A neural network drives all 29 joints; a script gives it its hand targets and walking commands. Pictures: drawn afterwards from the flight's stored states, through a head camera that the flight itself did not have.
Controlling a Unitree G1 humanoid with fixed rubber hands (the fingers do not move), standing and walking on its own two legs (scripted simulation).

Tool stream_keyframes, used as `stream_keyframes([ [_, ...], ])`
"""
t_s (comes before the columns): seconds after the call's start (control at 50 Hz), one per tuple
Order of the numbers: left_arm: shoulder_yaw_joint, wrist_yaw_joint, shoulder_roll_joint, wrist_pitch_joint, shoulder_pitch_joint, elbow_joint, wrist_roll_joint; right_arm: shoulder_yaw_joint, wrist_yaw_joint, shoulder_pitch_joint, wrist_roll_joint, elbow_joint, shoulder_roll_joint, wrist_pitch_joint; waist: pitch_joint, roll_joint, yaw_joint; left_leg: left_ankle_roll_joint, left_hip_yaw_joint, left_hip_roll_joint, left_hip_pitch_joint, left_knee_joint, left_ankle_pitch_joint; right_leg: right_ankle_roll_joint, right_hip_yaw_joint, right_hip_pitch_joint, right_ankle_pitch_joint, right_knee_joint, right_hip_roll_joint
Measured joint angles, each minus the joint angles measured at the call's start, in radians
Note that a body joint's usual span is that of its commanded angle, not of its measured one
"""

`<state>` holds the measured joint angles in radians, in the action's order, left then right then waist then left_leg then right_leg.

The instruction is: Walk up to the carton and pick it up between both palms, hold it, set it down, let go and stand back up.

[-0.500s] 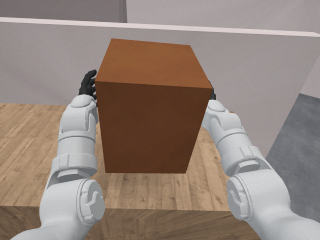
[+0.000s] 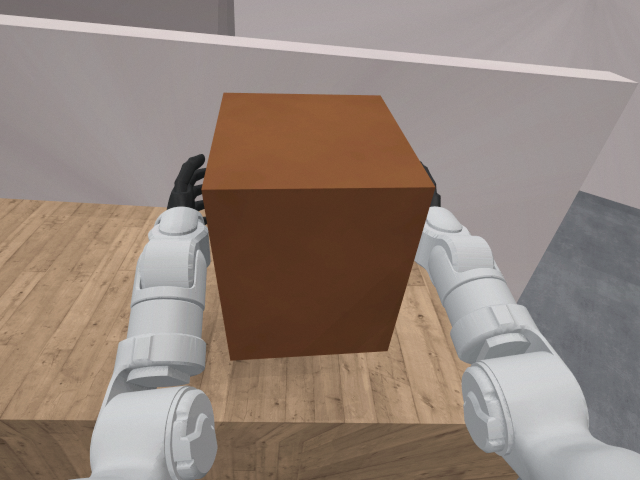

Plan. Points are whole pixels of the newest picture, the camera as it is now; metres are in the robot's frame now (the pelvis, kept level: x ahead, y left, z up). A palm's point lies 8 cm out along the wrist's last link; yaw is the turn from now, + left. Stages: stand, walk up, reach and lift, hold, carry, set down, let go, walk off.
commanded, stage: set down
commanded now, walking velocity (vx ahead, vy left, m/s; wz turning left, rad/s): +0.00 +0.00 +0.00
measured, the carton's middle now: (307, 224) +0.40 +0.00 +0.19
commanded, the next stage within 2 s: none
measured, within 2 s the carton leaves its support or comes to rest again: neither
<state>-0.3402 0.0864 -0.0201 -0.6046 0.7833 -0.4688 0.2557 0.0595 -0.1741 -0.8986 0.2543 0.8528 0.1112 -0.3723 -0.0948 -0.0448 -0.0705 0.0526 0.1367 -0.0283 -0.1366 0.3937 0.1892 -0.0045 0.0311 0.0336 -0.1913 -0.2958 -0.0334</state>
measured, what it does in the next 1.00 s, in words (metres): stands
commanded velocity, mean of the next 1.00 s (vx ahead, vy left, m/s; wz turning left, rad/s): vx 0.00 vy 0.00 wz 0.00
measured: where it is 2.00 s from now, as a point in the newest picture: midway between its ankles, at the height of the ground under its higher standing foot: outside the picture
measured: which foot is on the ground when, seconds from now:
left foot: down 0.00-1.00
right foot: down 0.00-1.00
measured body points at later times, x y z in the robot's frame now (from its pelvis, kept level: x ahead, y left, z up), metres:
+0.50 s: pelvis -0.02 -0.01 +0.00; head -0.05 +0.00 +0.45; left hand +0.39 +0.15 +0.17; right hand +0.40 -0.15 +0.17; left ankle +0.02 +0.15 -0.75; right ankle -0.01 -0.12 -0.75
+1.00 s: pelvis +0.00 -0.01 +0.00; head -0.01 -0.01 +0.45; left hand +0.40 +0.15 +0.13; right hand +0.42 -0.15 +0.12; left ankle +0.02 +0.15 -0.75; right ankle -0.01 -0.12 -0.75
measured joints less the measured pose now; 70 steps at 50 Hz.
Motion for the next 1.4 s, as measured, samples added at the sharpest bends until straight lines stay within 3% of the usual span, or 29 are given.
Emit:
stream_keyframes([
  [0.18,-0.003,0.041,-0.037,0.034,-0.067,0.061,-0.035,-0.052,0.013,0.049,0.006,-0.022,0.011,0.055,0.042,0.053,0.031,-0.002,-0.013,-0.002,-0.005,0.008,-0.001,-0.003,0.010,0.011,0.004,-0.012,0.000],
  [0.38,-0.011,0.041,-0.018,0.087,-0.008,-0.029,-0.062,0.027,0.023,0.054,-0.084,-0.024,-0.015,0.079,0.059,0.051,0.066,0.012,-0.002,-0.010,-0.040,-0.027,-0.043,0.009,-0.005,0.062,0.022,-0.018,-0.007],
  [0.6,-0.020,0.039,-0.014,0.162,-0.024,-0.118,-0.053,0.082,0.048,0.036,-0.146,0.069,-0.038,0.128,0.016,0.011,0.064,0.023,-0.007,-0.021,-0.062,-0.036,-0.041,0.021,-0.006,0.098,0.011,-0.035,-0.015],
  [0.78,-0.023,0.040,-0.031,0.195,-0.053,-0.125,-0.024,0.060,0.061,0.049,-0.143,0.116,-0.030,0.180,0.024,0.029,0.079,0.018,-0.025,-0.022,-0.055,-0.028,-0.024,0.017,0.005,0.090,0.004,-0.030,-0.014],
  [1.02,-0.005,0.060,-0.053,0.233,-0.094,-0.086,-0.052,0.036,0.072,0.108,-0.148,0.072,-0.022,0.229,0.019,0.061,0.110,0.019,-0.031,-0.029,-0.103,-0.039,-0.031,0.019,0.004,0.135,0.020,-0.006,-0.018],
  [1.4,-0.009,0.053,-0.085,0.280,-0.161,-0.036,-0.032,0.038,0.084,0.169,-0.181,0.009,-0.034,0.249,0.006,0.037,0.103,0.029,-0.040,-0.040,-0.126,-0.056,-0.036,0.030,-0.002,0.173,0.013,-0.017,-0.024],
])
